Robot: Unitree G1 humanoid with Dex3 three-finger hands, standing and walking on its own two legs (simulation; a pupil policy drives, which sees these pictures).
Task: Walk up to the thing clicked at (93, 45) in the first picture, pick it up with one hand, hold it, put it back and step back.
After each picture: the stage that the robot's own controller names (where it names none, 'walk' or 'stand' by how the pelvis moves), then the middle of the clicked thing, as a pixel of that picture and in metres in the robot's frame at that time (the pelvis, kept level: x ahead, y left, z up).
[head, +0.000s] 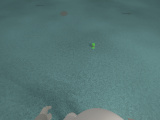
stand; (93, 45) +1.57 -0.08 -0.72
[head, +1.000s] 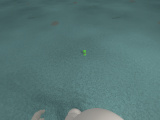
walk; (84, 52) +1.44 +0.21 -0.70
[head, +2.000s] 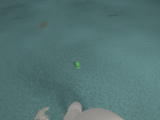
walk; (77, 65) +0.95 +0.28 -0.71
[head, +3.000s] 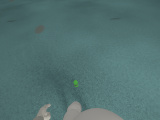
walk; (76, 83) +0.58 +0.24 -0.72
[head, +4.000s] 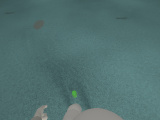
stand; (74, 94) +0.38 +0.20 -0.70
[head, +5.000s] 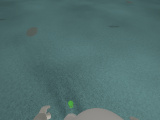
stand; (70, 104) +0.31 +0.19 -0.72
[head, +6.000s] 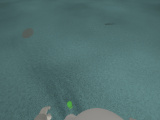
stand; (69, 104) +0.29 +0.22 -0.72
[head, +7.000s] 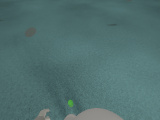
stand; (70, 103) +0.31 +0.21 -0.73
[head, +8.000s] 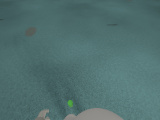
stand; (70, 103) +0.31 +0.21 -0.73
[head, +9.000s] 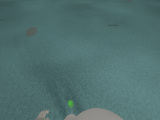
go down; (70, 103) +0.31 +0.20 -0.73
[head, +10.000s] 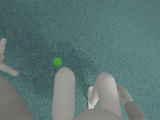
go down; (57, 62) +0.38 +0.25 -0.31
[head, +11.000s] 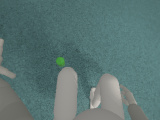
close in; (60, 62) +0.37 +0.26 -0.31
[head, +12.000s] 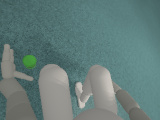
close in; (30, 62) +0.35 +0.30 -0.22
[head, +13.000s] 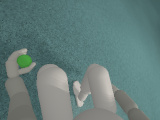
close; (25, 62) +0.35 +0.30 -0.21
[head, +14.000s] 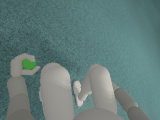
lift; (29, 64) +0.32 +0.28 -0.22
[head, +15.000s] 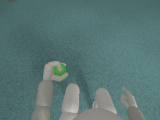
lift; (61, 72) +0.32 +0.19 +0.00
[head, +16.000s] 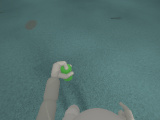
hold; (67, 72) +0.33 +0.16 +0.03
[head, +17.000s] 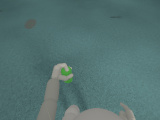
hold; (67, 75) +0.32 +0.17 +0.00
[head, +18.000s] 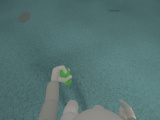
crouch; (66, 77) +0.32 +0.17 -0.05
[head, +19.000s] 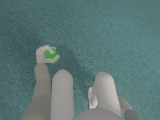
lower; (52, 56) +0.42 +0.24 -0.11
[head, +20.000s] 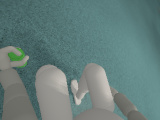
lower; (18, 58) +0.37 +0.31 -0.22
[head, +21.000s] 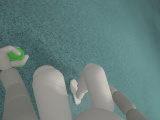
lower; (17, 58) +0.38 +0.31 -0.22
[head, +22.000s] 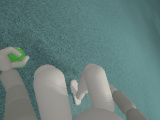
lower; (18, 58) +0.37 +0.31 -0.22
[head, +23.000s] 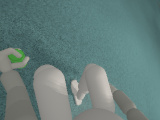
lower; (18, 59) +0.36 +0.32 -0.21
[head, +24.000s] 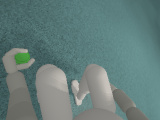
open; (23, 60) +0.36 +0.31 -0.22
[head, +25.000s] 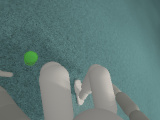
stand; (30, 58) +0.35 +0.29 -0.22
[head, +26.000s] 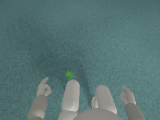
walk; (69, 74) +0.38 +0.22 -0.49
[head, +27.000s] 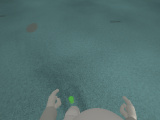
stand; (71, 99) +0.34 +0.19 -0.66
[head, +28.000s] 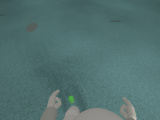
stand; (71, 99) +0.34 +0.19 -0.67
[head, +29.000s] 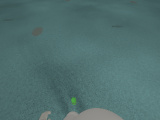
stand; (73, 101) +0.35 +0.18 -0.72
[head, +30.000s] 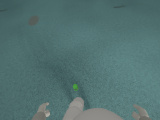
walk; (75, 87) +0.40 +0.22 -0.69
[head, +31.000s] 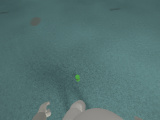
walk; (77, 78) +0.59 +0.20 -0.71
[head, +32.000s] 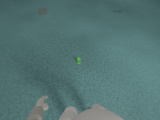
stand; (78, 60) +0.94 +0.16 -0.70
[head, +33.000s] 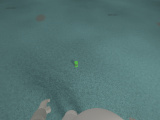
stand; (76, 64) +0.94 +0.22 -0.71
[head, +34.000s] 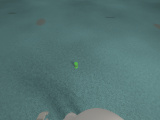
stand; (76, 65) +0.97 +0.23 -0.72
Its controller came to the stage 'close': yes
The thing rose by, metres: 0.70
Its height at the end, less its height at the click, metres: +0.00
